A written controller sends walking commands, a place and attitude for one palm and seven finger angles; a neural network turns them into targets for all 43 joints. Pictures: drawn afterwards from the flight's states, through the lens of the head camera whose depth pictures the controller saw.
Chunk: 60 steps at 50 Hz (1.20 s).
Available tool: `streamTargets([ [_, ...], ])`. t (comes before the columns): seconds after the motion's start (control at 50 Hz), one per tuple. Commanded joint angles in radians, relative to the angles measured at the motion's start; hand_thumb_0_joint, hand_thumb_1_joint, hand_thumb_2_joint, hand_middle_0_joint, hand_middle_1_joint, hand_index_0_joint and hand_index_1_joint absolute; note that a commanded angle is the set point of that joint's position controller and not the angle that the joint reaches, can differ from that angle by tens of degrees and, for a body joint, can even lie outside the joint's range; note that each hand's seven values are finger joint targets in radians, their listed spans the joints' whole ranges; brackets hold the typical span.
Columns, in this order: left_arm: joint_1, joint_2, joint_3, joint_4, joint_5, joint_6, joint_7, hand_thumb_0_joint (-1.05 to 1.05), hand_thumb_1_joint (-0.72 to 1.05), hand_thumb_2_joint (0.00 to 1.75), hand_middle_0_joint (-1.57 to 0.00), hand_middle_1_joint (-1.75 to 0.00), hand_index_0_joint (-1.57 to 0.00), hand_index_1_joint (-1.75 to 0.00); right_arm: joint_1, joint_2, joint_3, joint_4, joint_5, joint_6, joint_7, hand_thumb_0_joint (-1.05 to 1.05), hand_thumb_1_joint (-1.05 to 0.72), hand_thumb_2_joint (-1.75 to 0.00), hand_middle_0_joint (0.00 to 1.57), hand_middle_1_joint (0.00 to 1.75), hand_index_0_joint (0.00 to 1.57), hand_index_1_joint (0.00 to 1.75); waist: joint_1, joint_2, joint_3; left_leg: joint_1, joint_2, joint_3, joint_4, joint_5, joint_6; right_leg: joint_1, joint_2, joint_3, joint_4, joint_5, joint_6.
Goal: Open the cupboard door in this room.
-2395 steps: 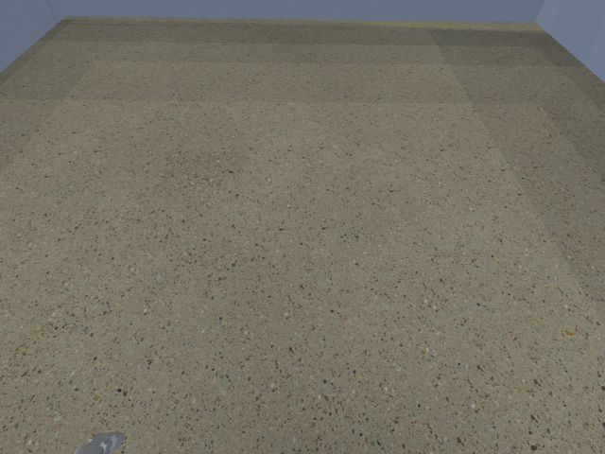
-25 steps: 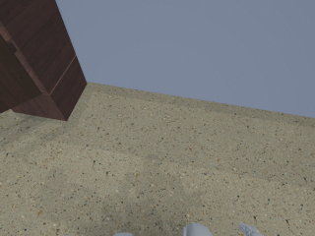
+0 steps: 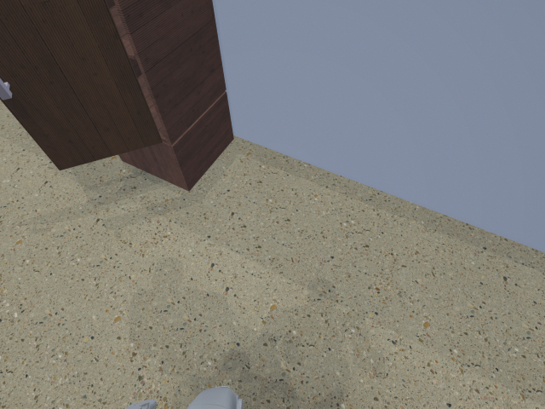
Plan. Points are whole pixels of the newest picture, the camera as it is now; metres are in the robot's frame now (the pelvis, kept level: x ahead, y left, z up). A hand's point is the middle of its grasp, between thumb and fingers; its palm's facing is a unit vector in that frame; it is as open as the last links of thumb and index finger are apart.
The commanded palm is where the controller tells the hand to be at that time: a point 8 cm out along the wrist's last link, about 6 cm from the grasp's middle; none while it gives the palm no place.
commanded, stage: turn to face it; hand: left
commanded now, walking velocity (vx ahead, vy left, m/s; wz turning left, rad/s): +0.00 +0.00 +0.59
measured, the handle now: out of the picture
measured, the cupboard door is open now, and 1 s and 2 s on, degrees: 50 50 50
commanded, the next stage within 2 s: take the last steps up to it in 0.62 s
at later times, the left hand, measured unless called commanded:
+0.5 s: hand out of the picture +0.07 +0.22 -0.16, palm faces +0.22 -0.94 -0.25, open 7.3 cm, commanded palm none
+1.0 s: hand out of the picture -0.07 +0.16 -0.17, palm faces +0.48 -0.85 -0.21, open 7.3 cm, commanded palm none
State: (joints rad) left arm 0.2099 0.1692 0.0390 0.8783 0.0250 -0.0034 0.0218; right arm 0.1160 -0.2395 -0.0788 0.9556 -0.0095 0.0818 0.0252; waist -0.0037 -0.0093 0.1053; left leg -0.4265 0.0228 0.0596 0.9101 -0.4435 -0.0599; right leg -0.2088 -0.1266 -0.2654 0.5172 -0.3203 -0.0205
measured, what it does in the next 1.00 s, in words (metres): steps on the spot, turning left: left foot, then right foot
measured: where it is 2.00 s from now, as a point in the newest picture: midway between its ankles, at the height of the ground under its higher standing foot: (225, 365)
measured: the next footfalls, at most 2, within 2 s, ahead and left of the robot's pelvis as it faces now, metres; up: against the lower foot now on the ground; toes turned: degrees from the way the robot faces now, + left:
left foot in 0.12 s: +0.04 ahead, +0.12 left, +0.00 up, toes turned +10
right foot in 0.54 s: +0.07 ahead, -0.12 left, +0.00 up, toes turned +9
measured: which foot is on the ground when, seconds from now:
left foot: up 0.00-0.10, down 0.12-0.54, up 0.56-1.00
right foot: down 0.00-0.12, up 0.14-0.52, down 0.54-1.00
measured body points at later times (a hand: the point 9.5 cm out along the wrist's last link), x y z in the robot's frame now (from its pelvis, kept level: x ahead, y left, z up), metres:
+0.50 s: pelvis +0.01 +0.00 +0.00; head +0.06 +0.00 +0.44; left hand +0.05 +0.26 -0.14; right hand +0.13 -0.23 -0.15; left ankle +0.00 +0.12 -0.74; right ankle +0.04 -0.13 -0.72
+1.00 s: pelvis +0.03 +0.00 +0.00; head +0.06 +0.03 +0.45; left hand -0.10 +0.21 -0.16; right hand +0.22 -0.18 -0.14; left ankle -0.03 +0.10 -0.72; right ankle +0.03 -0.12 -0.74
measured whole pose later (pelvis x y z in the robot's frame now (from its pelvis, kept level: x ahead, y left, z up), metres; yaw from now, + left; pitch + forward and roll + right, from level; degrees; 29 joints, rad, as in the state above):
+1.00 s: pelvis +0.03 +0.00 +0.00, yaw +24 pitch +1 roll +1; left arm 0.34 0.20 0.07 1.04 0.03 -0.02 0.00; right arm 0.13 -0.20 -0.06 1.00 -0.01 0.04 0.03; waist 0.06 -0.06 0.06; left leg -0.31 0.01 0.09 0.66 -0.41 -0.02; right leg -0.17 -0.14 -0.22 0.48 -0.32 0.02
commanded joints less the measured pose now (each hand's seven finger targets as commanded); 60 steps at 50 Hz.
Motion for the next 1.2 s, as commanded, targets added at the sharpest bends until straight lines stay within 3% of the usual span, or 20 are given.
streamTargets([
  [0.0,0.103,0.237,0.073,-0.022,0.005,-0.010,0.012,0.00,0.90,0.90,-0.20,-0.30,-0.20,-0.30,-0.065,-0.032,0.005,-0.114,0.002,-0.042,0.005,0.00,-0.90,-0.90,0.20,0.30,0.20,0.30,0.051,-0.198,-0.164,-0.002,-0.011,0.049,-0.191,-0.009,0.025,0.217,-0.274,0.145,-0.046,0.699,-0.094],
  [0.06,0.060,0.247,0.078,-0.028,-0.008,-0.005,-0.001,0.00,0.90,0.90,-0.20,-0.30,-0.20,-0.30,0.050,-0.081,-0.009,-0.095,-0.007,-0.052,0.002,0.00,-0.90,-0.90,0.20,0.30,0.20,0.30,-0.032,-0.118,-0.194,0.270,-0.015,0.050,-0.444,0.226,0.058,0.042,-0.238,0.063,0.137,0.542,-0.011],
  [0.08,0.049,0.198,0.072,-0.050,-0.011,0.000,-0.007,0.00,0.90,0.90,-0.20,-0.30,-0.20,-0.30,0.117,-0.179,-0.033,-0.084,-0.016,-0.060,-0.001,0.00,-0.90,-0.90,0.20,0.30,0.20,0.30,-0.070,0.121,-0.246,0.448,0.175,-0.204,-0.504,0.459,0.140,-0.175,-0.137,0.026,0.348,0.189,0.056],
  [0.1,-0.013,0.139,0.045,-0.107,-0.014,0.007,-0.009,0.00,0.90,0.90,-0.20,-0.30,-0.20,-0.30,0.182,-0.275,-0.053,-0.079,-0.018,-0.058,-0.012,0.00,-0.90,-0.90,0.20,0.30,0.20,0.30,-0.108,0.334,-0.236,0.494,0.415,-0.503,-0.544,0.852,0.308,-0.401,-0.015,0.088,0.555,-0.382,0.105],
  [0.12,-0.072,0.167,0.046,-0.116,-0.002,0.024,0.004,0.00,0.90,0.90,-0.20,-0.30,-0.20,-0.30,0.211,-0.263,-0.046,-0.057,-0.013,-0.055,-0.024,0.00,-0.90,-0.90,0.20,0.30,0.20,0.30,-0.113,0.203,-0.235,0.454,0.419,-0.472,-0.535,0.787,0.330,-0.417,-0.015,0.217,0.633,-0.361,0.091],
  [0.14,-0.084,0.149,0.050,-0.099,-0.007,0.025,0.005,0.00,0.90,0.90,-0.20,-0.30,-0.20,-0.30,0.164,-0.247,-0.043,-0.073,-0.015,-0.058,-0.037,0.00,-0.90,-0.90,0.20,0.30,0.20,0.30,-0.088,0.213,-0.204,0.404,0.365,-0.426,-0.537,0.709,0.310,-0.435,-0.011,0.244,0.663,-0.293,0.093],
  [0.24,0.015,0.145,0.049,-0.018,-0.005,0.035,-0.012,0.00,0.90,0.90,-0.20,-0.30,-0.20,-0.30,0.044,-0.164,-0.010,-0.098,-0.012,-0.078,-0.044,0.00,-0.90,-0.90,0.20,0.30,0.20,0.30,0.003,0.118,-0.159,0.310,0.216,-0.216,-0.554,0.715,0.227,-0.344,0.012,0.252,0.614,-0.078,0.107],
  [0.38,-0.035,0.125,0.035,-0.038,-0.010,0.033,-0.010,0.00,0.90,0.90,-0.20,-0.30,-0.20,-0.30,0.077,-0.162,-0.013,-0.076,-0.018,-0.068,-0.040,0.00,-0.90,-0.90,0.20,0.30,0.20,0.30,-0.016,0.161,-0.139,0.254,0.203,-0.264,-0.546,0.611,0.233,-0.216,0.067,0.219,0.346,-0.114,0.100],
  [0.46,0.036,0.117,0.036,-0.018,-0.017,0.020,-0.007,0.00,0.90,0.90,-0.20,-0.30,-0.20,-0.30,0.048,-0.155,-0.017,-0.077,-0.016,-0.060,-0.041,0.00,-0.90,-0.90,0.20,0.30,0.20,0.30,0.018,0.165,-0.156,0.183,0.176,-0.301,-0.483,0.577,0.210,-0.033,0.110,0.197,0.094,-0.010,0.080],
  [0.5,0.118,0.179,0.050,0.005,-0.007,-0.005,0.002,0.00,0.90,0.90,-0.20,-0.30,-0.20,-0.30,0.053,-0.100,-0.013,-0.081,-0.001,-0.062,-0.034,0.00,-0.90,-0.90,0.20,0.30,0.20,0.30,0.054,-0.010,-0.194,0.027,0.068,-0.218,-0.320,0.333,0.115,0.207,-0.022,0.315,-0.164,0.184,0.046],
  [0.52,0.129,0.264,0.066,0.010,0.006,-0.012,0.009,0.00,0.90,0.90,-0.20,-0.30,-0.20,-0.30,0.058,-0.035,-0.002,-0.099,0.003,-0.064,-0.028,0.00,-0.90,-0.90,0.20,0.30,0.20,0.30,0.055,-0.281,-0.176,-0.128,-0.087,-0.061,-0.100,-0.061,0.040,0.253,-0.273,0.564,-0.207,0.351,-0.067],
  [0.54,0.122,0.262,0.053,0.005,-0.001,-0.012,0.009,0.00,0.90,0.90,-0.20,-0.30,-0.20,-0.30,0.036,-0.074,-0.009,-0.095,-0.002,-0.048,-0.029,0.00,-0.90,-0.90,0.20,0.30,0.20,0.30,0.066,-0.237,-0.169,-0.085,-0.056,-0.118,0.094,-0.180,0.042,0.104,-0.354,0.571,-0.223,0.360,-0.145],
  [0.56,0.076,0.232,0.050,0.000,-0.002,-0.012,0.012,0.00,0.90,0.90,-0.20,-0.30,-0.20,-0.30,0.020,-0.067,-0.015,-0.078,-0.005,-0.036,-0.029,0.00,-0.90,-0.90,0.20,0.30,0.20,0.30,0.045,-0.252,-0.119,-0.102,-0.045,-0.136,0.216,-0.136,0.042,0.035,-0.300,0.571,-0.236,0.330,-0.153],
  [0.6,-0.007,0.178,0.038,-0.014,-0.006,-0.009,0.013,0.00,0.90,0.90,-0.20,-0.30,-0.20,-0.30,0.055,-0.055,-0.014,-0.034,-0.006,-0.028,-0.020,0.00,-0.90,-0.90,0.20,0.30,0.20,0.30,0.001,-0.175,-0.073,-0.122,-0.015,-0.119,0.308,0.001,0.028,0.032,-0.203,0.382,-0.208,0.371,-0.112],
  [0.68,0.052,0.155,0.037,0.010,-0.002,-0.020,0.015,0.00,0.90,0.90,-0.20,-0.30,-0.20,-0.30,0.046,-0.020,-0.001,-0.011,-0.002,-0.032,-0.017,0.00,-0.90,-0.90,0.20,0.30,0.20,0.30,0.020,-0.169,-0.103,-0.086,-0.011,-0.068,0.163,0.023,0.006,0.113,-0.174,0.272,-0.174,0.539,-0.095],
  [0.88,0.188,0.206,0.066,0.110,0.011,-0.038,-0.003,0.00,0.90,0.90,-0.20,-0.30,-0.20,-0.30,-0.074,-0.012,0.013,-0.044,-0.007,-0.063,0.006,0.00,-0.90,-0.90,0.20,0.30,0.20,0.30,0.092,-0.150,-0.063,-0.078,0.017,-0.008,-0.131,-0.038,0.033,0.178,-0.298,0.375,-0.270,0.086,-0.142],
  [0.98,0.100,0.203,0.068,0.119,0.001,-0.031,-0.018,0.00,0.90,0.90,-0.20,-0.30,-0.20,-0.30,0.109,-0.033,0.015,0.005,-0.008,-0.089,-0.001,0.00,-0.90,-0.90,0.20,0.30,0.20,0.30,-0.017,-0.068,-0.098,0.369,-0.038,0.066,-0.507,0.144,0.062,-0.089,-0.181,0.188,-0.086,-0.004,-0.035],
  [1.02,0.018,0.097,0.041,0.045,-0.004,-0.025,-0.031,0.00,0.90,0.90,-0.20,-0.30,-0.20,-0.30,0.337,-0.208,-0.024,0.047,-0.026,-0.092,-0.026,0.00,-0.90,-0.90,0.20,0.30,0.20,0.30,-0.123,0.354,-0.128,0.583,0.340,-0.463,-0.677,0.097,0.253,-0.469,0.039,0.054,0.439,-0.306,0.055],
  [1.06,-0.075,0.092,0.034,0.030,0.005,-0.022,-0.026,0.00,0.90,0.90,-0.20,-0.30,-0.20,-0.30,0.306,-0.171,-0.006,0.044,-0.022,-0.094,-0.044,0.00,-0.90,-0.90,0.20,0.30,0.20,0.30,-0.099,0.228,-0.070,0.463,0.340,-0.452,-0.702,0.074,0.307,-0.552,0.004,0.214,0.644,-0.229,0.023],
  [1.18,0.034,0.084,0.019,0.109,0.001,-0.017,-0.036,0.00,0.90,0.90,-0.20,-0.30,-0.20,-0.30,0.246,-0.075,0.032,0.048,-0.010,-0.142,-0.051,0.00,-0.90,-0.90,0.20,0.30,0.20,0.30,0.008,0.087,-0.066,0.443,0.203,-0.161,-0.685,0.615,0.263,-0.441,-0.001,0.205,0.567,0.006,0.042],
])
